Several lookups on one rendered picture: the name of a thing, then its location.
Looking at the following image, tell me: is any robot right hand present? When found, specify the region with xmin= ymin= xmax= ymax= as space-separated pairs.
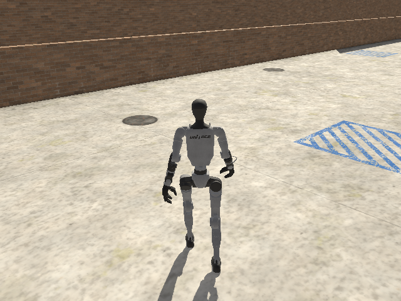
xmin=220 ymin=167 xmax=234 ymax=178

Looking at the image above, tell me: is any robot left hand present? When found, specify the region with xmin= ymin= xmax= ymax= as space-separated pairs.
xmin=162 ymin=184 xmax=177 ymax=204

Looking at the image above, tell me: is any left robot upper arm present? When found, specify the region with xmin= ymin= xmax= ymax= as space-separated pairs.
xmin=171 ymin=127 xmax=187 ymax=162

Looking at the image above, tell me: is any left robot forearm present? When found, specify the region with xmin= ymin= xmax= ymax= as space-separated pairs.
xmin=164 ymin=153 xmax=177 ymax=186

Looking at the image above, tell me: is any right robot forearm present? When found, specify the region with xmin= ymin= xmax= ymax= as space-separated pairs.
xmin=224 ymin=149 xmax=234 ymax=169

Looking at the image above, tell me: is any robot left shin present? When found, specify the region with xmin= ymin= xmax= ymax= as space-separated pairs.
xmin=183 ymin=201 xmax=193 ymax=240

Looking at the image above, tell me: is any right robot foot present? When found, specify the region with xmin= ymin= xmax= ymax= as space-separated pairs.
xmin=211 ymin=256 xmax=221 ymax=273

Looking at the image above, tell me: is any right robot upper arm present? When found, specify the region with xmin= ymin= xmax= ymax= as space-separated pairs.
xmin=213 ymin=125 xmax=230 ymax=159

